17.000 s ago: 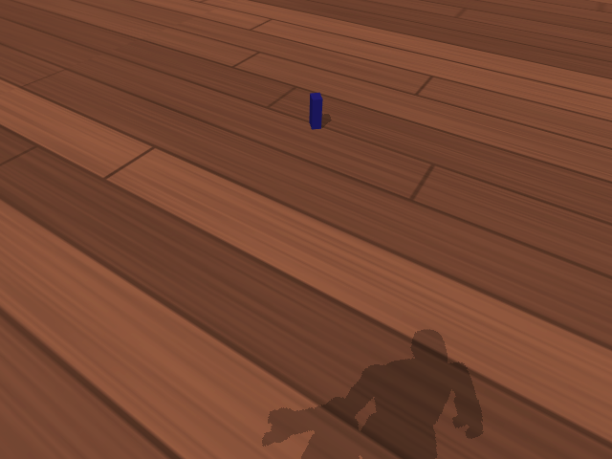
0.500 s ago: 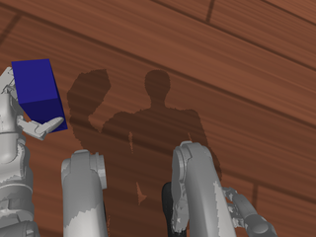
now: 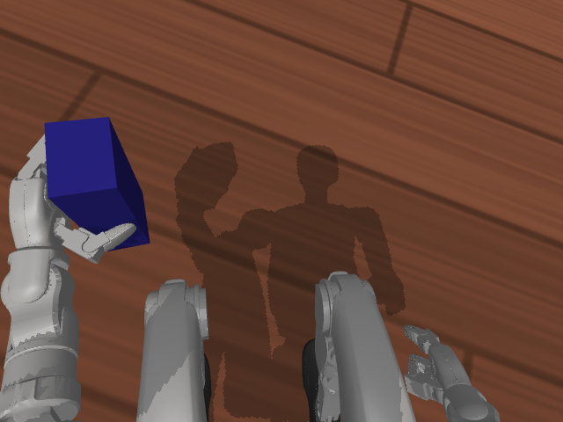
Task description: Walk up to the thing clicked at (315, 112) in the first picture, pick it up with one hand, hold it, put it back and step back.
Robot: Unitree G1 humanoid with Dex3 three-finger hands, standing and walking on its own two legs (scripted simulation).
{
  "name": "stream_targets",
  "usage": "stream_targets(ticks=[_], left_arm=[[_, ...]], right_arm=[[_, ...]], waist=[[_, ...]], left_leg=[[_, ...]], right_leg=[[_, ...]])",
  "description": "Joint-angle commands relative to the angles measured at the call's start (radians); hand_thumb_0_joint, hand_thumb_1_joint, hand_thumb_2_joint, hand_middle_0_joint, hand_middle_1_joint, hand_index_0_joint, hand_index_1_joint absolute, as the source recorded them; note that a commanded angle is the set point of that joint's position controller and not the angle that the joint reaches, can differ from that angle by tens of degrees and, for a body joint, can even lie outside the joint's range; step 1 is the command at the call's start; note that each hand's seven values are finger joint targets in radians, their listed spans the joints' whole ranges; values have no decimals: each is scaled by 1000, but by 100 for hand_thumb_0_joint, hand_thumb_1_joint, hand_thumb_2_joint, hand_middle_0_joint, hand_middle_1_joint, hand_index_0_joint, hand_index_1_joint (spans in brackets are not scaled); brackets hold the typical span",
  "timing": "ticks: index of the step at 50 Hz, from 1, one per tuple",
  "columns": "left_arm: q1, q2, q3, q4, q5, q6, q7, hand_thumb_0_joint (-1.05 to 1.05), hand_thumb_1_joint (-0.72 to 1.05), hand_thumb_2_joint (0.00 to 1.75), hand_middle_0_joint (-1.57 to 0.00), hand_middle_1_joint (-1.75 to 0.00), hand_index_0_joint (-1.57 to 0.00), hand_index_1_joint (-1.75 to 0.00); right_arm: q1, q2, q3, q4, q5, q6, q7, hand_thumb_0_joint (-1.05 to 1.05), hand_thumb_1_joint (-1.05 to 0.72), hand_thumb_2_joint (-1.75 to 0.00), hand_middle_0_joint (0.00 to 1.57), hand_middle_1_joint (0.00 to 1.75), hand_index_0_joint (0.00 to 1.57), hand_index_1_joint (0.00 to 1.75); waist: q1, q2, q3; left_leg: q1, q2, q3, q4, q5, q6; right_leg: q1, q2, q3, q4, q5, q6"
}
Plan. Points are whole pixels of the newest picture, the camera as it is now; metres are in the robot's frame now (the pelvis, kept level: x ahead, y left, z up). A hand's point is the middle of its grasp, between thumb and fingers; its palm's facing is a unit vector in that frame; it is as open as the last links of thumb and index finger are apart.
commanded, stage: lift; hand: left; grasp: from the side
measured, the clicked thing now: (107, 194) +0.42 +0.22 -0.01
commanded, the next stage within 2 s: hold in 1.80 s
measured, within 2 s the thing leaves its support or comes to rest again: neither
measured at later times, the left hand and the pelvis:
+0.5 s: hand out of the picture +0.39 +0.23 +0.19, palm faces +0.16 -0.99 -0.06, open 12.1 cm; pelvis +0.03 +0.01 +0.16, yaw +3 degrees
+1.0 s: hand out of the picture +0.39 +0.22 +0.30, palm faces +0.16 -0.99 -0.03, open 12.0 cm; pelvis +0.06 +0.01 +0.27, yaw +4 degrees
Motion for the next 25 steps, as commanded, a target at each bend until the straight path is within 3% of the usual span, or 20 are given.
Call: stream_targets(ticks=[1, 2, 4, 7, 8, 10, 14, 16, 18, 19, 22, 23, 25], left_arm=[[-207, 156, -1, -328, -34, -33, 2, 0, -15, 116, -115, -137, -119, -136], [-166, 159, 11, -328, -36, -17, 9, 0, -11, 117, -116, -138, -120, -136], [-150, 146, -5, -359, -29, 11, 28, 0, -10, 116, -116, -139, -121, -137], [-123, 139, -17, -430, -20, 47, 63, 0, -11, 115, -116, -138, -121, -136], [-84, 155, 6, -446, -23, 60, 75, 0, -9, 117, -117, -139, -121, -137], [-88, 125, -41, -496, -16, 79, 85, 0, -9, 116, -116, -139, -121, -137], [-4, 120, -43, -535, -13, 120, 111, 0, -8, 118, -120, -143, -124, -141], [-22, 127, -37, -592, -18, 126, 121, 0, -8, 120, -121, -145, -126, -143], [28, 101, -71, -584, -10, 146, 127, 0, -7, 121, -121, -146, -125, -143], [79, 99, -68, -554, -6, 157, 132, 0, -7, 122, -121, -146, -126, -144], [69, 100, -59, -562, -11, 163, 143, 0, -5, 123, -122, -146, -126, -144], [72, 73, -80, -558, -15, 164, 139, 0, -5, 124, -123, -147, -127, -145], [90, 57, -95, -531, -15, 167, 139, 0, -4, 125, -124, -148, -128, -146]], right_arm=[[79, -185, -85, -108, 26, -37, -23, 0, -89, -89, 20, 30, 20, 30], [71, -184, -85, -118, 30, -42, -27, 0, -89, -89, 20, 30, 20, 30], [80, -179, -88, -123, 37, -44, -35, 0, -89, -89, 20, 30, 20, 30], [94, -156, -84, -116, 46, -43, -41, 0, -89, -89, 20, 30, 20, 30], [88, -155, -83, -127, 50, -45, -44, 0, -88, -89, 20, 30, 20, 30], [97, -152, -90, -128, 52, -49, -53, 0, -89, -89, 20, 30, 20, 30], [105, -138, -89, -133, 61, -61, -63, 0, -89, -89, 20, 30, 20, 30], [106, -134, -90, -136, 63, -65, -68, 0, -89, -89, 20, 30, 20, 30], [108, -129, -90, -140, 66, -73, -72, 0, -89, -89, 20, 30, 20, 30], [110, -124, -86, -139, 66, -75, -74, 0, -89, -89, 20, 30, 20, 30], [113, -116, -84, -135, 68, -85, -80, 0, -88, -89, 20, 30, 20, 30], [123, -109, -81, -132, 67, -89, -80, 0, -89, -89, 20, 30, 20, 30], [125, -109, -80, -130, 69, -100, -82, 0, -88, -89, 20, 30, 20, 30]], waist=[[6, 126, -618], [14, 133, -619], [11, 113, -616], [16, 111, -591], [32, 99, -593], [9, 117, -611], [17, 98, -583], [17, 111, -590], [9, 99, -568], [12, 86, -545], [16, 71, -493], [-3, 70, -484], [-2, 43, -439]], left_leg=[[520, -22, 48, -381, 40, 50], [552, -21, 44, -398, 61, 48], [586, -20, 43, -422, 96, 49], [619, -20, 47, -480, 79, 51], [638, -20, 43, -502, 78, 51], [705, -19, 46, -530, 124, 49], [787, -19, 48, -607, 180, 48], [848, -17, 37, -658, 175, 43], [899, -16, 34, -700, 192, 41], [903, -17, 39, -713, 221, 41], [926, -22, 54, -759, 233, 44], [948, -22, 55, -777, 250, 45], [972, -22, 56, -812, 255, 46]], right_leg=[[349, 29, -36, -336, 87, -69], [360, 26, -35, -345, 108, -69], [400, 24, -34, -378, 142, -66], [461, 23, -25, -441, 123, -64], [490, 24, -24, -458, 118, -63], [526, 23, -20, -491, 165, -62], [631, 21, -15, -574, 212, -56], [671, 20, -14, -612, 206, -56], [710, 19, -15, -658, 225, -52], [748, 20, -17, -676, 252, -51], [821, 22, -11, -742, 266, -51], [846, 21, -11, -767, 285, -48], [883, 22, -11, -805, 294, -47]])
